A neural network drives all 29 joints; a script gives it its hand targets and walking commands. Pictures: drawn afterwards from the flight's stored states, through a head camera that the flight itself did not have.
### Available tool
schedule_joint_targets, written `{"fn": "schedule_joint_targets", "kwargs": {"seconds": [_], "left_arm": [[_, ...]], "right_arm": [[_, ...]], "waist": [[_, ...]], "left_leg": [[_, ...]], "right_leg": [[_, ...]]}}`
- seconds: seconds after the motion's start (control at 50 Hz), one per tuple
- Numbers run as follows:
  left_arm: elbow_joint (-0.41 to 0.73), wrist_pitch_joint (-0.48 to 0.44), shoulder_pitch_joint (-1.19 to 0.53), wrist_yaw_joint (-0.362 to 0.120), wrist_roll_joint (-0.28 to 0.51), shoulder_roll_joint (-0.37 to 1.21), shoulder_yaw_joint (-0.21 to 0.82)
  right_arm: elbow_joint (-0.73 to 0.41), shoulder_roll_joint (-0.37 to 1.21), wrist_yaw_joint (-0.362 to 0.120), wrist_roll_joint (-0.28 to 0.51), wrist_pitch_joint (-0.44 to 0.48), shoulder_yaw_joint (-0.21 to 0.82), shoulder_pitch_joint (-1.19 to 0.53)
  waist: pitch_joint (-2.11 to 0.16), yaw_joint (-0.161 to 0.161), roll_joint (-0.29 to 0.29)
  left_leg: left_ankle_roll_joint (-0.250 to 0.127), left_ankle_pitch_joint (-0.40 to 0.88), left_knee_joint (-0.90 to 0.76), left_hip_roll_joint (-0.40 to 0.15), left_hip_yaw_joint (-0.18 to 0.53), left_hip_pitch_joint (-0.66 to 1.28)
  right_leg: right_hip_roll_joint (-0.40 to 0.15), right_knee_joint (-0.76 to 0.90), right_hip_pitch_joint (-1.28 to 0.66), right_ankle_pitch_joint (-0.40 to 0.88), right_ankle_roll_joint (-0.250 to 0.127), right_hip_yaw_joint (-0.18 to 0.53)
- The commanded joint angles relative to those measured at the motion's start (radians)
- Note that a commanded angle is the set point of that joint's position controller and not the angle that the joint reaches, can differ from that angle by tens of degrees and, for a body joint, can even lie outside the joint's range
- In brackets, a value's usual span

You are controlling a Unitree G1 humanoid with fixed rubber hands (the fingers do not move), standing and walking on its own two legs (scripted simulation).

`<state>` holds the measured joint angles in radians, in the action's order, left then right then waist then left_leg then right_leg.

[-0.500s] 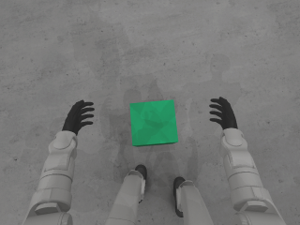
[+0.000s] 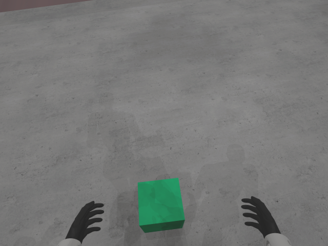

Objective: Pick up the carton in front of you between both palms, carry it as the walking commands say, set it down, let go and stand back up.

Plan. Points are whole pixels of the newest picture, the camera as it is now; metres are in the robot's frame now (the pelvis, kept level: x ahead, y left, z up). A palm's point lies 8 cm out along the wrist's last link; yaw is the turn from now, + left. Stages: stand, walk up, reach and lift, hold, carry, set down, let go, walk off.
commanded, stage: let go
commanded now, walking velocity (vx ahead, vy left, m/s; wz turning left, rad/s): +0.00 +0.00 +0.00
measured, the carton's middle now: (160, 206) +0.36 +0.06 -0.65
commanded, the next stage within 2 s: stand in 0.46 s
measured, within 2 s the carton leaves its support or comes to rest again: neither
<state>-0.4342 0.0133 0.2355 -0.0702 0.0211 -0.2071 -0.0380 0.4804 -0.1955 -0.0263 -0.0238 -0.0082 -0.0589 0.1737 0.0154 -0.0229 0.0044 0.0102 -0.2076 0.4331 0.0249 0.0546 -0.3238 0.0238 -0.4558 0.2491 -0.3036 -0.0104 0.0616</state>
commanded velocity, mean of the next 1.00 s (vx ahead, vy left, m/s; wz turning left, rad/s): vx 0.00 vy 0.00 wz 0.00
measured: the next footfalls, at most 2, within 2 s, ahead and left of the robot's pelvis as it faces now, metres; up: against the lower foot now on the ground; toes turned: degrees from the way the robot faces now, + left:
none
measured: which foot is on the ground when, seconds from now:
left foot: down 0.00-1.00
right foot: down 0.00-1.00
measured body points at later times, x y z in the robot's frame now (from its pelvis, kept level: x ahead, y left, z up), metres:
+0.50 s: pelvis +0.00 +0.00 +0.00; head +0.00 +0.00 +0.45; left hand +0.17 +0.25 -0.07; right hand +0.17 -0.24 -0.08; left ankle +0.00 +0.13 -0.74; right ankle -0.05 -0.11 -0.74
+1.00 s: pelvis +0.01 +0.02 +0.00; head +0.01 +0.04 +0.45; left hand +0.15 +0.31 -0.11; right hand +0.13 -0.28 -0.09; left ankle +0.00 +0.13 -0.74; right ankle -0.05 -0.11 -0.74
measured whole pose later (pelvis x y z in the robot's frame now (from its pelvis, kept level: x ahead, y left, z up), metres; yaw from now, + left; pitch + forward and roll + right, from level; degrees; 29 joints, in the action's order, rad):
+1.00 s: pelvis +0.01 +0.02 +0.00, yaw -2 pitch -1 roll +0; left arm -0.76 0.01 0.20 0.02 -0.03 -0.35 -0.03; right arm 0.83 -0.32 0.02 -0.04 0.00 -0.04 0.15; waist 0.01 0.00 -0.04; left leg -0.02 -0.27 0.49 0.03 0.01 -0.20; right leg 0.01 -0.45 0.11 -0.32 0.02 0.09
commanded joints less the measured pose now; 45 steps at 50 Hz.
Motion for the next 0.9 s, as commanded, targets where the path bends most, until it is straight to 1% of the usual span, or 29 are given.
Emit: {"fn": "schedule_joint_targets", "kwargs": {"seconds": [0.0, 0.04, 0.1, 0.2, 0.3, 0.32, 0.34, 0.36, 0.44, 0.46, 0.48, 0.5, 0.52, 0.54, 0.56, 0.6, 0.7, 0.78, 0.88], "left_arm": [[0.091, 0.009, -0.039, -0.002, -0.007, -0.109, -0.031], [0.089, 0.031, -0.046, -0.005, -0.014, -0.116, -0.036], [0.089, 0.062, -0.042, -0.007, -0.026, -0.121, -0.044], [0.086, 0.096, -0.034, -0.008, -0.042, -0.120, -0.055], [0.100, 0.105, -0.041, -0.008, -0.045, -0.116, -0.052], [0.168, 0.157, -0.074, 0.018, -0.070, -0.156, -0.060], [0.149, 0.170, -0.057, 0.031, -0.059, -0.146, -0.045], [0.152, 0.175, -0.056, 0.038, -0.053, -0.140, -0.042], [0.150, 0.190, -0.053, 0.049, -0.038, -0.124, -0.027], [0.015, 0.117, -0.077, 0.086, -0.044, -0.229, -0.056], [0.007, 0.083, -0.059, 0.095, -0.054, -0.224, -0.051], [-0.010, 0.062, -0.064, 0.094, -0.056, -0.208, -0.046], [-0.024, 0.046, -0.070, 0.093, -0.059, -0.204, -0.042], [-0.039, 0.035, -0.072, 0.091, -0.059, -0.202, -0.043], [-0.057, 0.026, -0.071, 0.087, -0.059, -0.207, -0.043], [-0.090, 0.013, -0.062, 0.084, -0.058, -0.217, -0.043], [-0.152, -0.007, -0.056, 0.091, -0.059, -0.243, -0.040], [-0.197, -0.014, -0.049, 0.094, -0.059, -0.259, -0.034], [-0.243, -0.019, -0.044, 0.097, -0.057, -0.274, -0.027]], "right_arm": [[-0.109, -0.073, -0.013, 0.010, -0.009, -0.003, -0.002], [-0.121, -0.077, -0.020, 0.017, -0.029, 0.003, 0.001], [-0.136, -0.081, -0.028, 0.025, -0.056, 0.010, 0.003], [-0.146, -0.087, -0.033, 0.028, -0.088, 0.011, -0.008], [-0.147, -0.091, -0.032, 0.018, -0.103, 0.002, -0.004], [-0.078, -0.083, -0.011, 0.030, -0.077, -0.002, 0.052], [-0.103, -0.093, -0.002, 0.029, -0.071, 0.003, 0.034], [-0.103, -0.092, 0.001, 0.031, -0.070, 0.009, 0.027], [-0.111, -0.097, 0.005, 0.030, -0.070, 0.007, 0.010], [0.054, -0.214, 0.037, -0.031, -0.050, -0.019, 0.003], [0.055, -0.232, 0.048, -0.033, -0.037, -0.024, 0.025], [0.071, -0.228, 0.050, -0.035, -0.027, -0.018, 0.014], [0.088, -0.225, 0.050, -0.035, -0.016, -0.017, 0.005], [0.103, -0.222, 0.051, -0.032, -0.008, -0.017, -0.010], [0.117, -0.227, 0.048, -0.028, -0.001, -0.019, -0.024], [0.141, -0.230, 0.047, -0.025, 0.008, -0.019, -0.042], [0.196, -0.251, 0.050, -0.021, 0.016, -0.023, -0.040], [0.234, -0.274, 0.053, -0.018, 0.019, -0.023, -0.040], [0.274, -0.291, 0.054, -0.015, 0.021, -0.019, -0.046]], "waist": [[-0.087, 0.021, -0.057], [-0.039, 0.023, -0.060], [0.006, 0.018, -0.052], [0.034, 0.008, -0.038], [0.026, 0.016, -0.041], [-0.029, 0.018, -0.024], [-0.026, 0.033, -0.045], [-0.023, 0.024, -0.046], [-0.008, 0.017, -0.044], [0.023, -0.003, -0.123], [0.006, 0.016, -0.103], [0.002, 0.022, -0.070], [0.000, 0.024, -0.042], [-0.008, 0.021, -0.017], [-0.029, 0.017, 0.006], [-0.048, 0.011, 0.021], [-0.073, 0.022, 0.029], [-0.070, 0.027, 0.029], [-0.063, 0.027, 0.014]], "left_leg": [[0.010, 0.210, -0.024, 0.036, -0.051, 0.273], [0.011, 0.171, -0.025, 0.044, -0.060, 0.291], [0.011, 0.151, -0.020, 0.051, -0.069, 0.319], [0.006, 0.157, -0.013, 0.052, -0.070, 0.332], [0.002, 0.186, -0.013, 0.048, -0.064, 0.352], [0.012, 0.162, 0.018, 0.074, -0.068, 0.319], [0.007, 0.150, 0.020, 0.072, -0.066, 0.304], [0.006, 0.149, 0.022, 0.070, -0.064, 0.286], [0.007, 0.172, 0.021, 0.058, -0.058, 0.272], [0.014, 0.178, 0.048, -0.049, -0.013, 0.144], [0.006, 0.143, 0.048, -0.055, 0.001, 0.149], [0.003, 0.096, 0.036, -0.059, 0.009, 0.133], [-0.002, 0.059, 0.022, -0.062, 0.019, 0.125], [-0.005, 0.038, 0.011, -0.068, 0.032, 0.116], [-0.010, 0.044, 0.003, -0.076, 0.041, 0.114], [-0.016, 0.085, -0.001, -0.085, 0.051, 0.112], [-0.022, 0.187, 0.006, -0.097, 0.055, 0.153], [-0.028, 0.218, -0.001, -0.106, 0.063, 0.177], [-0.030, 0.248, -0.007, -0.108, 0.063, 0.192]], "right_leg": [[-0.004, 0.112, 0.002, 0.267, 0.040, -0.022], [-0.014, 0.127, 0.007, 0.236, 0.038, -0.018], [-0.023, 0.142, 0.008, 0.217, 0.035, -0.012], [-0.023, 0.137, -0.017, 0.236, 0.037, -0.008], [-0.010, 0.121, -0.039, 0.278, 0.040, -0.014], [-0.013, 0.083, -0.103, 0.382, 0.044, -0.019], [-0.012, 0.068, -0.101, 0.412, 0.047, -0.018], [-0.013, 0.062, -0.099, 0.413, 0.046, -0.019], [-0.003, 0.062, -0.084, 0.368, 0.036, -0.029], [-0.045, 0.050, -0.017, 0.206, 0.045, -0.006], [-0.050, 0.056, -0.028, 0.145, 0.039, 0.020], [-0.052, 0.059, -0.014, 0.079, 0.033, 0.035], [-0.052, 0.058, -0.012, 0.046, 0.027, 0.040], [-0.050, 0.047, -0.016, 0.045, 0.023, 0.037], [-0.049, 0.035, -0.038, 0.069, 0.021, 0.034], [-0.052, 0.026, -0.060, 0.116, 0.023, 0.033], [-0.064, 0.026, -0.074, 0.197, 0.023, 0.045], [-0.069, 0.032, -0.078, 0.216, 0.021, 0.050], [-0.076, 0.040, -0.085, 0.240, 0.018, 0.056]]}}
